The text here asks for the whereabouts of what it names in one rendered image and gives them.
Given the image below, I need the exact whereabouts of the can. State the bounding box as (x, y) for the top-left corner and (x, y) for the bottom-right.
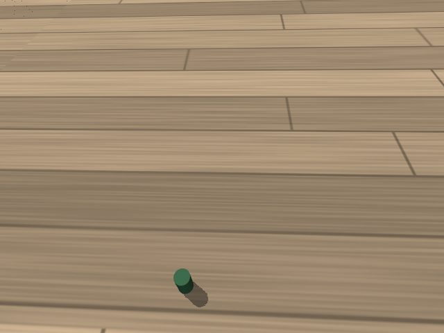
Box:
(173, 268), (194, 294)

